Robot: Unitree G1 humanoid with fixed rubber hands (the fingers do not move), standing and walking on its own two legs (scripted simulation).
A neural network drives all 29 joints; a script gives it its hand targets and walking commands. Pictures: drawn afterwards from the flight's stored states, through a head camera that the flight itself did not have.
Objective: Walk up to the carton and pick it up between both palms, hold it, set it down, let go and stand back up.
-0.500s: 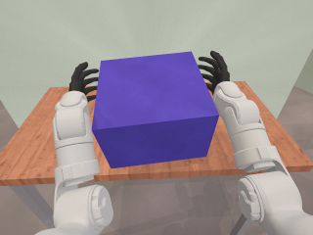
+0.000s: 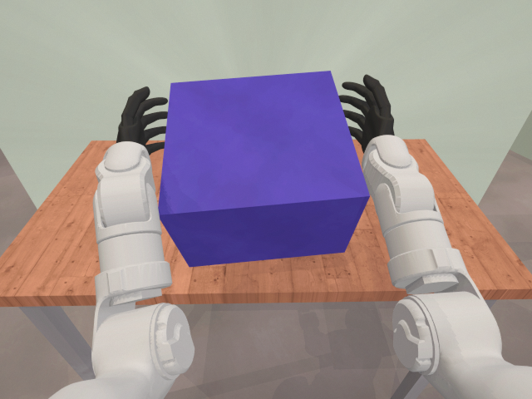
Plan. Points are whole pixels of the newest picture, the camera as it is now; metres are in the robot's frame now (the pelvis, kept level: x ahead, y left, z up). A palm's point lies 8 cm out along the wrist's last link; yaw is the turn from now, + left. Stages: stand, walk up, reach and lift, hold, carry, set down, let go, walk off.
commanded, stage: set down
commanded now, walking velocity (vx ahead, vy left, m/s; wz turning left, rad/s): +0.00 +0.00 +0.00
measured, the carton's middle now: (259, 169) +0.39 +0.00 +0.20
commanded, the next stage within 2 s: none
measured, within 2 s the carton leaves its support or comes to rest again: neither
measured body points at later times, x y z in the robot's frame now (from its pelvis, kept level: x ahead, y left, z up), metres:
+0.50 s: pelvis +0.02 +0.00 +0.00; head -0.01 +0.03 +0.45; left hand +0.42 +0.15 +0.18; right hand +0.40 -0.18 +0.19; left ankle -0.01 +0.12 -0.75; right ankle +0.04 -0.12 -0.75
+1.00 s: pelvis +0.02 +0.00 +0.00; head +0.00 +0.03 +0.45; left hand +0.44 +0.14 +0.15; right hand +0.42 -0.18 +0.17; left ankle -0.01 +0.12 -0.75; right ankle +0.04 -0.12 -0.75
